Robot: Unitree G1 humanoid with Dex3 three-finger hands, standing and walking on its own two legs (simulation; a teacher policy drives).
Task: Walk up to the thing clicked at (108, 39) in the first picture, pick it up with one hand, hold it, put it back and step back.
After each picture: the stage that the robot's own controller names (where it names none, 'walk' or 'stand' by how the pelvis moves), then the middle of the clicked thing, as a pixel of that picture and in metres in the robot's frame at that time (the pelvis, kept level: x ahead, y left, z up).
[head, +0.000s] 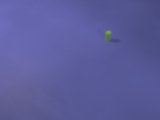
stand; (107, 36) +1.47 -0.32 -0.72
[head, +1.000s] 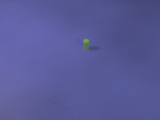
walk; (86, 44) +1.37 +0.03 -0.70
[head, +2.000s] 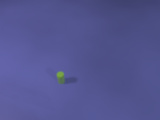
walk; (60, 77) +0.87 +0.23 -0.70
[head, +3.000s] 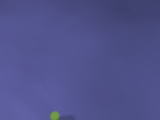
walk; (55, 118) +0.49 +0.18 -0.70
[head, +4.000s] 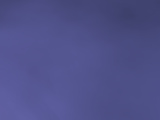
stand; out of the picture +0.38 +0.20 -0.72
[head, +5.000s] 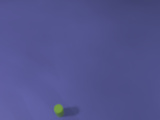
stand; (59, 110) +0.44 +0.18 -0.70
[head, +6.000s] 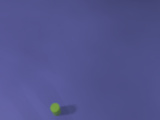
stand; (55, 109) +0.42 +0.20 -0.69
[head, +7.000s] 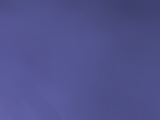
walk; out of the picture +0.38 +0.17 -0.70
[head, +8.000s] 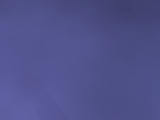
walk; out of the picture +0.41 +0.17 -0.71
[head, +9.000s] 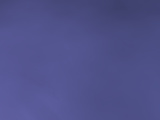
stand; out of the picture +0.42 +0.26 -0.71
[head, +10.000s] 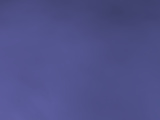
stand; out of the picture +0.42 +0.25 -0.73
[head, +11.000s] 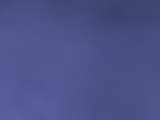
stand; out of the picture +0.41 +0.25 -0.73
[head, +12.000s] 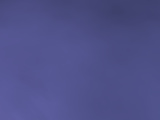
go down; out of the picture +0.40 +0.24 -0.73
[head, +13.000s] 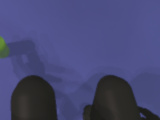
go down; out of the picture +0.46 +0.32 -0.30
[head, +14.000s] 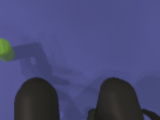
approach; (4, 51) +0.45 +0.32 -0.29
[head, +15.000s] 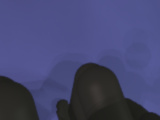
close in; out of the picture +0.43 +0.36 -0.22
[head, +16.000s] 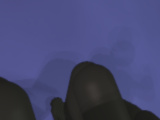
close; out of the picture +0.42 +0.37 -0.22
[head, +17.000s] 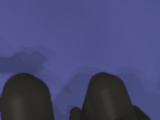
lift; out of the picture +0.38 +0.29 -0.25
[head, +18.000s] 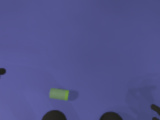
lift; (59, 94) +0.43 +0.13 -0.54
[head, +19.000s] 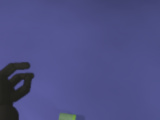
close; (67, 118) +0.44 +0.10 -0.66
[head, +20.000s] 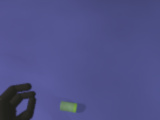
stand; (68, 106) +0.46 +0.10 -0.65
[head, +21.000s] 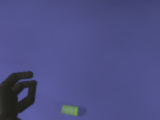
hold; (69, 110) +0.49 +0.09 -0.67
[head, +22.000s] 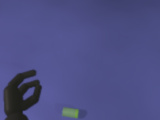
hold; (70, 112) +0.49 +0.09 -0.69
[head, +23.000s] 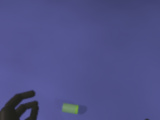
stand; (70, 108) +0.51 +0.09 -0.68
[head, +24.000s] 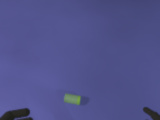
hold; (72, 99) +0.53 +0.08 -0.63
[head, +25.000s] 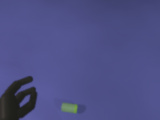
hold; (69, 107) +0.52 +0.09 -0.68
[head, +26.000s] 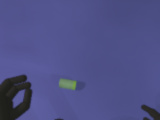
close; (67, 84) +0.55 +0.09 -0.58
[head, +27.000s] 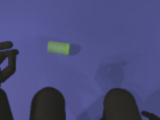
close; (58, 47) +0.58 +0.14 -0.39
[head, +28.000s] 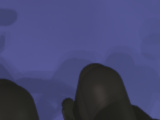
hold; out of the picture +0.56 +0.23 -0.25
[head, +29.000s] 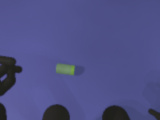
close; (65, 69) +0.57 +0.12 -0.51
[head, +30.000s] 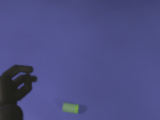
close; (70, 108) +0.52 +0.09 -0.69
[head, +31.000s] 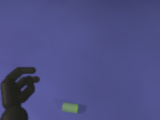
crouch; (70, 107) +0.52 +0.09 -0.69
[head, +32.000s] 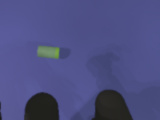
crouch; (48, 52) +0.58 +0.14 -0.42
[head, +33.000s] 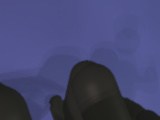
lower; out of the picture +0.55 +0.25 -0.25
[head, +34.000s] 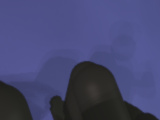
lower; out of the picture +0.55 +0.25 -0.25
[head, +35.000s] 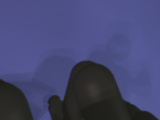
lower; out of the picture +0.55 +0.25 -0.25
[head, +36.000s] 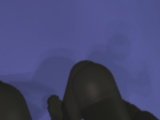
lower; out of the picture +0.55 +0.26 -0.25
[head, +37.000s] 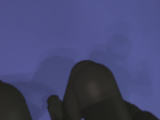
loosen; out of the picture +0.55 +0.26 -0.25
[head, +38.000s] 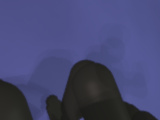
open; out of the picture +0.56 +0.26 -0.25
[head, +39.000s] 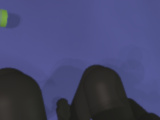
stand; out of the picture +0.57 +0.23 -0.27
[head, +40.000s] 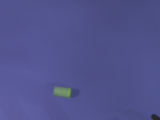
stand; (62, 91) +0.53 +0.10 -0.61
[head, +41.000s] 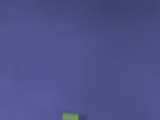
stand; (70, 117) +0.51 +0.09 -0.69
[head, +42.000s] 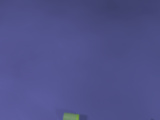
stand; (71, 117) +0.51 +0.09 -0.70
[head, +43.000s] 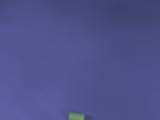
stand; (76, 117) +0.52 +0.07 -0.74
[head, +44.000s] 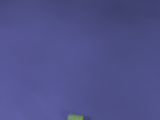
stand; (75, 119) +0.51 +0.09 -0.75
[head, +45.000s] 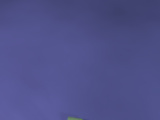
stand; out of the picture +0.50 +0.09 -0.75
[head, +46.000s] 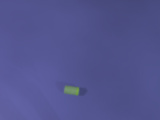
walk; (71, 90) +0.56 +0.04 -0.73
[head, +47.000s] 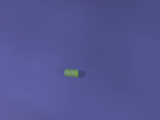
walk; (71, 73) +0.80 +0.12 -0.71
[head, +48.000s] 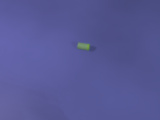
stand; (83, 46) +1.12 +0.03 -0.72
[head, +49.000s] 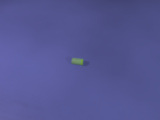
stand; (77, 61) +1.12 +0.05 -0.74
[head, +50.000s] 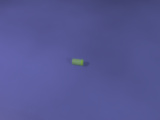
stand; (77, 62) +1.15 +0.05 -0.75
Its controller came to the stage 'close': yes
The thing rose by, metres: 0.01
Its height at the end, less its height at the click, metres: -0.02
